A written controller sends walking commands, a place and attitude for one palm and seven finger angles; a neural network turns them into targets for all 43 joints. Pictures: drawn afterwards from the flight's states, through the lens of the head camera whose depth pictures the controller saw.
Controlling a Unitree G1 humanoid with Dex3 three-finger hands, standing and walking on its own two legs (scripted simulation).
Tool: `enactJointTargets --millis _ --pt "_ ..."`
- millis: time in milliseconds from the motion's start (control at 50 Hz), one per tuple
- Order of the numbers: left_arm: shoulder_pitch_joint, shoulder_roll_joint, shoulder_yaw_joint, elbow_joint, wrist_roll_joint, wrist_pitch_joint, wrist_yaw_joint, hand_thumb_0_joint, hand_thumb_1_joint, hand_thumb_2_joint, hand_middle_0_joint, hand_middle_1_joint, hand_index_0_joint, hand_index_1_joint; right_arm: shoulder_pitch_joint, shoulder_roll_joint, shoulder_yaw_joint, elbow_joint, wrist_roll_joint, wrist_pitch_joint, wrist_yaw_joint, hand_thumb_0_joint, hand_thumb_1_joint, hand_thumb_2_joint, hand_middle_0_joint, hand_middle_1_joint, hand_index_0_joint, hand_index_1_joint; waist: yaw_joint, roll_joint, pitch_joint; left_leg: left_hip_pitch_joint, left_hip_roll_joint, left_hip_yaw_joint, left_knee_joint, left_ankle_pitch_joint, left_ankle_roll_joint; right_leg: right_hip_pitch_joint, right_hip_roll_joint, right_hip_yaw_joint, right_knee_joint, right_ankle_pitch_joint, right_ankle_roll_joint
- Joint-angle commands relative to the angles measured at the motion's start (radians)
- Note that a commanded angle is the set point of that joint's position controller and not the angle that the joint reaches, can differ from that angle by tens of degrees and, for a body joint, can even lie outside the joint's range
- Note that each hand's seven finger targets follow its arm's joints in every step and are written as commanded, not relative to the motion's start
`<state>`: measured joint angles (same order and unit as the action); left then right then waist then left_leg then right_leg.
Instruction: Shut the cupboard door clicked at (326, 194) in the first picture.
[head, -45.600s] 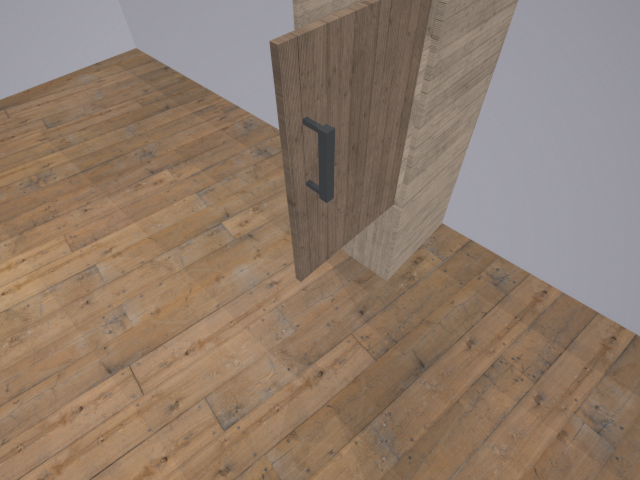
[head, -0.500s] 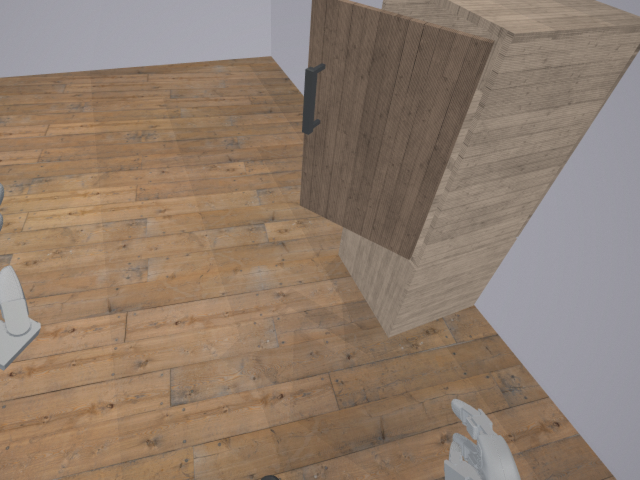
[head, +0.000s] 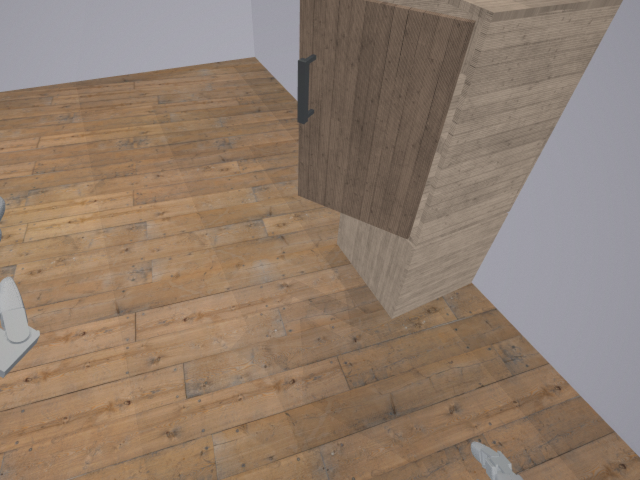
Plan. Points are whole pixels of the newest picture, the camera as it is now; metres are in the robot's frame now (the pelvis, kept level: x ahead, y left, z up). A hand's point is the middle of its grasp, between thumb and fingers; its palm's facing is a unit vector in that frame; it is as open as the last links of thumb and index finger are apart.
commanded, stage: stop stepping back and stand still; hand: left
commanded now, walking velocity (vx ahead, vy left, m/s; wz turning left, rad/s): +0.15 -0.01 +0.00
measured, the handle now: (307, 89) +0.98 +0.08 +0.04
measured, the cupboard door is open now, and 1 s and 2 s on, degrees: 34 34 34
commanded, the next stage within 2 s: let the arm hang, fingers relaxed in 0.84 s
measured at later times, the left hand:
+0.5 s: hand (49, 294) +0.25 +0.28 +0.16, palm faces +0.40 -0.78 -0.49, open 7.4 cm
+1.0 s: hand (78, 313) +0.26 +0.28 +0.11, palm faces +0.33 -0.82 -0.47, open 7.4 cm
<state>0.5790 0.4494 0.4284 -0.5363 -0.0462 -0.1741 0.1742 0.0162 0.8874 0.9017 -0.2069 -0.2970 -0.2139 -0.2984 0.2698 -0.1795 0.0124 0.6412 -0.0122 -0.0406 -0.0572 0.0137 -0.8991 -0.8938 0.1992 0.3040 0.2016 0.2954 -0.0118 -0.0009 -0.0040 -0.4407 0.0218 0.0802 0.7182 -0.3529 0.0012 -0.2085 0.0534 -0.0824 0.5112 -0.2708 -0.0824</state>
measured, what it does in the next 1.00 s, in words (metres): shifts its weight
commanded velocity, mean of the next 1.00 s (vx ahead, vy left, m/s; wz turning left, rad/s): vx -0.01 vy -0.02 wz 0.00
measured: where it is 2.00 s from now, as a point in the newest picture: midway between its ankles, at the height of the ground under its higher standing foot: outside the picture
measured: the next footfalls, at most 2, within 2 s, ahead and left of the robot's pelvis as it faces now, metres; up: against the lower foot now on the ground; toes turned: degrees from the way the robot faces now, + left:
none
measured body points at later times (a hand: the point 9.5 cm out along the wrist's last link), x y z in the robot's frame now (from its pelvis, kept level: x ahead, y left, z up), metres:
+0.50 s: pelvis +0.04 +0.02 +0.01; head +0.07 +0.03 +0.46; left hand +0.22 +0.32 +0.19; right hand +0.21 -0.20 -0.09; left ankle +0.07 +0.12 -0.73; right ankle +0.01 -0.09 -0.73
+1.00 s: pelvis +0.05 +0.02 +0.00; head +0.05 +0.01 +0.45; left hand +0.24 +0.32 +0.14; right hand +0.22 -0.22 -0.09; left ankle +0.07 +0.12 -0.73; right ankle +0.01 -0.09 -0.73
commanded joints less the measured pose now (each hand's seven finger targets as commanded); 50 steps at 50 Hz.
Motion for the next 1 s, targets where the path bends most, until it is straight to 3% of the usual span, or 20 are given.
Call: enactJointTargets --millis 0,60,80,100,120,140,160,200,240,280,360,420,500,680,800,900,920,940,960,980 --pt "-0.121 0.130 0.088 -0.081 0.000 -0.041 0.034 0.000 0.900 0.900 -0.200 -0.300 -0.200 -0.300 -0.107 -0.127 -0.045 -0.142 0.007 -0.039 -0.020 0.000 -0.900 -0.900 0.200 0.300 0.200 0.300 -0.009 -0.100 0.039 -0.031 0.050 -0.058 0.075 -0.050 -0.001 -0.115 -0.322 0.366 -0.277 -0.390 -0.129" --pt "-0.207 0.145 0.066 -0.118 0.011 -0.048 0.036 0.000 0.900 0.900 -0.200 -0.300 -0.200 -0.300 -0.134 -0.136 -0.041 -0.138 0.007 -0.049 -0.040 0.000 -0.900 -0.900 0.200 0.300 0.200 0.300 -0.012 -0.063 0.054 0.180 0.022 0.014 -0.112 0.005 0.013 -0.218 -0.237 0.221 -0.215 -0.384 -0.064" --pt "-0.215 0.156 0.074 -0.140 0.010 -0.051 0.036 0.000 0.900 0.900 -0.200 -0.300 -0.200 -0.300 -0.138 -0.145 -0.046 -0.142 0.011 -0.058 -0.048 0.000 -0.900 -0.900 0.200 0.300 0.200 0.300 -0.015 -0.011 0.055 0.216 0.046 -0.026 -0.189 -0.024 0.027 -0.226 -0.212 0.189 -0.153 -0.340 -0.039" --pt "-0.206 0.150 0.073 -0.175 0.011 -0.056 0.032 0.000 0.900 0.900 -0.200 -0.300 -0.200 -0.300 -0.136 -0.156 -0.046 -0.150 0.009 -0.064 -0.050 0.000 -0.900 -0.900 0.200 0.300 0.200 0.300 -0.013 0.080 0.049 0.223 0.105 -0.128 -0.285 -0.069 0.058 -0.215 -0.154 0.148 -0.051 -0.266 -0.003" --pt "-0.197 0.154 0.088 -0.198 0.008 -0.064 0.029 0.000 0.900 0.900 -0.200 -0.300 -0.200 -0.300 -0.142 -0.163 -0.045 -0.153 0.010 -0.069 -0.048 0.000 -0.900 -0.900 0.200 0.300 0.200 0.300 -0.012 0.190 0.043 0.235 0.199 -0.297 -0.383 -0.136 0.094 -0.244 -0.082 0.094 0.061 -0.203 0.039" --pt "-0.204 0.164 0.100 -0.234 0.007 -0.076 0.024 0.000 0.900 0.900 -0.200 -0.300 -0.200 -0.300 -0.144 -0.150 -0.033 -0.150 0.010 -0.075 -0.043 0.000 -0.900 -0.900 0.200 0.300 0.200 0.300 -0.013 0.273 0.021 0.186 0.268 -0.435 -0.518 -0.307 0.107 -0.199 -0.039 0.046 0.157 -0.207 0.065" --pt "-0.183 0.173 0.116 -0.219 0.011 -0.076 0.020 0.000 0.900 0.900 -0.200 -0.300 -0.200 -0.300 -0.146 -0.142 -0.029 -0.153 0.002 -0.084 -0.041 0.000 -0.900 -0.900 0.200 0.300 0.200 0.300 -0.010 0.262 0.037 0.112 0.301 -0.484 -0.578 -0.375 0.119 -0.159 -0.044 0.069 0.217 -0.177 0.070" --pt "-0.160 0.168 0.119 -0.241 0.014 -0.086 0.013 0.000 0.900 0.900 -0.200 -0.300 -0.200 -0.300 -0.141 -0.128 -0.029 -0.145 -0.005 -0.100 -0.030 0.000 -0.900 -0.900 0.200 0.300 0.200 0.300 0.000 0.189 0.011 0.116 0.278 -0.407 -0.542 -0.232 0.110 -0.101 -0.060 0.083 0.147 -0.111 0.076" --pt "-0.098 0.149 0.117 -0.229 0.007 -0.083 0.012 0.000 0.900 0.900 -0.200 -0.300 -0.200 -0.300 -0.136 -0.131 -0.029 -0.145 0.003 -0.102 -0.021 0.000 -0.900 -0.900 0.200 0.300 0.200 0.300 0.003 0.182 -0.039 0.136 0.231 -0.263 -0.474 -0.089 0.074 -0.007 -0.054 0.059 -0.006 -0.042 0.081" --pt "-0.041 0.152 0.134 -0.198 0.001 -0.078 0.012 0.000 0.900 0.900 -0.200 -0.300 -0.200 -0.300 -0.120 -0.137 -0.035 -0.154 0.007 -0.104 -0.017 0.000 -0.900 -0.900 0.200 0.300 0.200 0.300 -0.001 0.165 -0.071 0.135 0.181 -0.185 -0.431 0.005 0.037 0.058 -0.054 0.058 -0.085 0.029 0.079" --pt "0.006 0.132 0.126 -0.150 -0.017 -0.063 0.010 0.000 0.900 0.900 -0.200 -0.300 -0.200 -0.300 -0.108 -0.135 -0.042 -0.162 0.019 -0.087 -0.016 0.000 -0.900 -0.900 0.200 0.300 0.200 0.300 -0.001 0.072 -0.139 0.192 0.149 -0.125 -0.330 0.266 0.018 0.080 -0.076 0.093 -0.088 0.213 0.077" --pt "0.016 0.128 0.114 -0.142 -0.023 -0.050 0.009 0.000 0.900 0.900 -0.200 -0.300 -0.200 -0.300 -0.118 -0.129 -0.039 -0.165 0.025 -0.068 -0.018 0.000 -0.900 -0.900 0.200 0.300 0.200 0.300 -0.005 0.048 -0.183 0.236 0.129 -0.085 -0.268 0.389 0.012 0.088 -0.108 0.121 -0.079 0.362 0.072" --pt "-0.020 0.146 0.108 -0.172 -0.020 -0.044 0.015 0.000 0.900 0.900 -0.200 -0.300 -0.200 -0.300 -0.132 -0.124 -0.035 -0.171 0.029 -0.052 -0.026 0.000 -0.900 -0.900 0.200 0.300 0.200 0.300 -0.007 0.041 -0.192 0.246 0.111 -0.074 -0.233 0.419 0.012 0.092 -0.137 0.144 -0.070 0.464 0.066" --pt "-0.030 0.164 0.124 -0.154 -0.011 -0.047 0.024 0.000 0.900 0.900 -0.200 -0.300 -0.200 -0.300 -0.141 -0.131 -0.039 -0.179 0.033 -0.033 -0.032 0.000 -0.900 -0.900 0.200 0.300 0.200 0.300 -0.003 0.068 -0.146 0.218 0.092 -0.072 -0.227 0.372 0.011 0.063 -0.152 0.160 -0.096 0.412 0.065" --pt "-0.010 0.144 0.104 -0.111 -0.013 -0.044 0.020 0.000 0.900 0.900 -0.200 -0.300 -0.200 -0.300 -0.135 -0.132 -0.038 -0.185 0.037 -0.026 -0.032 0.000 -0.900 -0.900 0.200 0.300 0.200 0.300 -0.002 0.040 -0.137 0.213 0.097 -0.074 -0.234 0.402 0.015 0.066 -0.142 0.148 -0.093 0.425 0.075" --pt "-0.053 0.143 0.090 -0.127 -0.008 -0.046 0.018 0.000 0.900 0.900 -0.200 -0.300 -0.200 -0.300 -0.139 -0.138 -0.038 -0.186 0.035 -0.030 -0.034 0.000 -0.900 -0.900 0.200 0.300 0.200 0.300 0.000 0.059 -0.112 0.210 0.099 -0.087 -0.267 0.331 0.019 0.042 -0.131 0.145 -0.114 0.306 0.073" --pt "-0.137 -0.031 -0.345 0.589 0.043 0.098 -0.126 0.000 0.900 0.900 -0.200 -0.300 -0.200 -0.300 -0.217 -0.313 -0.066 -0.050 0.049 -0.100 0.060 0.000 -0.900 -0.900 0.200 0.300 0.200 0.300 -0.020 0.072 0.000 0.158 0.109 -0.081 -0.140 0.516 0.027 -0.058 -0.186 0.059 0.008 0.427 0.056" --pt "-0.144 -0.047 -0.324 0.633 0.049 0.170 -0.153 0.000 0.900 0.900 -0.200 -0.300 -0.200 -0.300 -0.138 -0.284 -0.084 -0.015 0.029 -0.066 0.065 0.000 -0.900 -0.900 0.200 0.300 0.200 0.300 -0.010 0.062 -0.081 0.205 0.114 -0.073 -0.162 0.443 0.025 -0.071 -0.174 0.122 -0.028 0.323 0.048" --pt "-0.171 -0.084 -0.339 0.673 0.053 0.180 -0.163 0.000 0.900 0.900 -0.200 -0.300 -0.200 -0.300 -0.101 -0.253 -0.069 -0.001 0.019 -0.044 0.063 0.000 -0.900 -0.900 0.200 0.300 0.200 0.300 -0.002 0.035 -0.081 0.175 0.119 -0.089 -0.176 0.358 0.036 -0.081 -0.161 0.104 -0.026 0.209 0.047" --pt "-0.203 -0.088 -0.348 0.731 0.059 0.179 -0.169 0.000 0.900 0.900 -0.200 -0.300 -0.200 -0.300 -0.089 -0.235 -0.060 0.005 0.013 -0.027 0.062 0.000 -0.900 -0.900 0.200 0.300 0.200 0.300 0.002 -0.034 -0.070 0.161 0.120 -0.107 -0.186 0.340 0.044 -0.081 -0.148 0.100 -0.022 0.173 0.045"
